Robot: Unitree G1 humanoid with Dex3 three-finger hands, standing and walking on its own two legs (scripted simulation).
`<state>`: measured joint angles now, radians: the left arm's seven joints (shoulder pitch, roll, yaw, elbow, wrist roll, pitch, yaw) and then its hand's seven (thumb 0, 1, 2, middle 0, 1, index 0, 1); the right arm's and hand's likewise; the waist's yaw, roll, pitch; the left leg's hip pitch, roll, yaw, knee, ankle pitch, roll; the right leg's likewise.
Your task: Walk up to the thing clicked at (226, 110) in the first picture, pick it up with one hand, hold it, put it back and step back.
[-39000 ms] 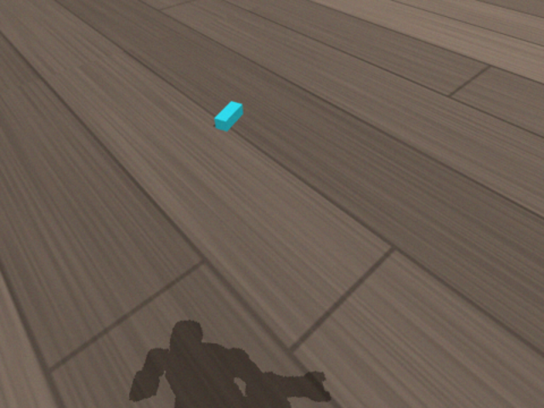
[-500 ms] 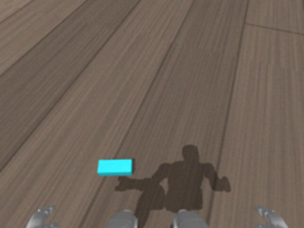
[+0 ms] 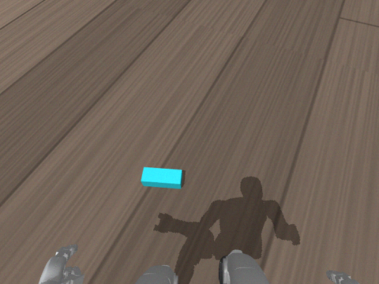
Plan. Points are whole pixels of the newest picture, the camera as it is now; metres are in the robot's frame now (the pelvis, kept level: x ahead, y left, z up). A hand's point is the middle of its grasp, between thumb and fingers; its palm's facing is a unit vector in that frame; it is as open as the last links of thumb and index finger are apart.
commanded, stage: step back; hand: left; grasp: from above
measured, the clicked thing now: (162, 178) +0.60 +0.18 -0.71
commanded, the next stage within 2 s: none
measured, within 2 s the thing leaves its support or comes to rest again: neither
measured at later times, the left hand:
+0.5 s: hand out of the picture -0.06 +0.28 -0.14, palm faces -0.14 -0.90 -0.42, open 7.4 cm
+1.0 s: hand out of the picture -0.16 +0.31 -0.14, palm faces -0.15 -0.91 -0.39, open 7.4 cm
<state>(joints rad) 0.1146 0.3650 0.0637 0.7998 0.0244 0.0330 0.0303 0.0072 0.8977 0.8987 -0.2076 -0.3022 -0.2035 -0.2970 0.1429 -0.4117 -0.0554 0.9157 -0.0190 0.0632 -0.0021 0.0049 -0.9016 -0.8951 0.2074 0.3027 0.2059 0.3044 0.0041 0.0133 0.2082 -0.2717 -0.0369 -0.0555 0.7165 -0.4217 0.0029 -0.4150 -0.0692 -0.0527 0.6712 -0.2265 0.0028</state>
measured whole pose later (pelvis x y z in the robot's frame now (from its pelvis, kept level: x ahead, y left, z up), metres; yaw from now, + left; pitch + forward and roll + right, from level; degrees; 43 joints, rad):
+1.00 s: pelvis -0.31 +0.05 +0.01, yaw -8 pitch -2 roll -1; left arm 0.14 0.40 0.07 0.82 0.02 0.06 0.01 0.01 0.90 0.90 -0.20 -0.30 -0.20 -0.30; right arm 0.14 -0.37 -0.05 0.85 -0.04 0.03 -0.01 0.01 -0.90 -0.89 0.21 0.30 0.21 0.31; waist 0.00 -0.02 0.18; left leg -0.36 0.02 0.00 0.60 -0.22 0.02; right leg -0.36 0.07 0.11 1.02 -0.52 0.02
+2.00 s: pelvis -0.47 +0.08 +0.01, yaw -5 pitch -3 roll +1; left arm 0.22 0.38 0.05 1.00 0.02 0.00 -0.01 0.01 0.90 0.90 -0.21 -0.30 -0.20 -0.30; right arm 0.19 -0.37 -0.07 1.00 -0.04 -0.02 0.02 0.01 -0.90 -0.90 0.21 0.30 0.21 0.30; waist 0.03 -0.02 0.08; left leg -0.28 -0.02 0.02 0.57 -0.24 0.02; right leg -0.23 -0.05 0.02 0.69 -0.45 -0.01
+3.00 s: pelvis -0.44 +0.07 +0.03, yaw -6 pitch -3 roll +0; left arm 0.09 0.35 0.01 1.15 0.02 -0.01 -0.01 0.01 0.90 0.90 -0.20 -0.30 -0.20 -0.30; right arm 0.08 -0.34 -0.01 1.14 -0.01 -0.01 0.01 0.00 -0.90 -0.90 0.21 0.30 0.21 0.30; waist 0.00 0.01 0.07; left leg -0.11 0.02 0.02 0.32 -0.15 -0.01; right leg -0.08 -0.02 -0.01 0.32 -0.18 0.01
